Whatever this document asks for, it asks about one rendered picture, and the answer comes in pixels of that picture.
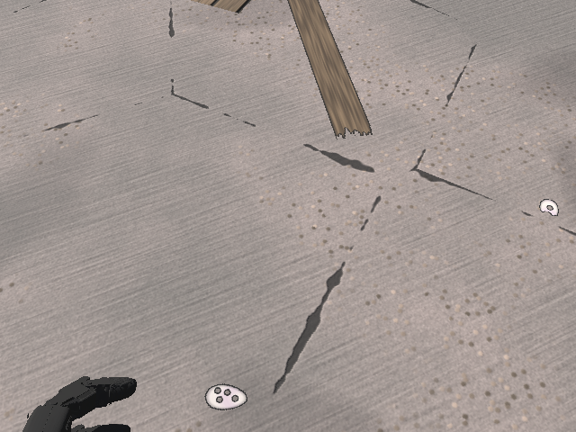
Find left robot hand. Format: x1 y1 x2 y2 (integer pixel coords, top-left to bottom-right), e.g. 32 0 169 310
22 376 137 432

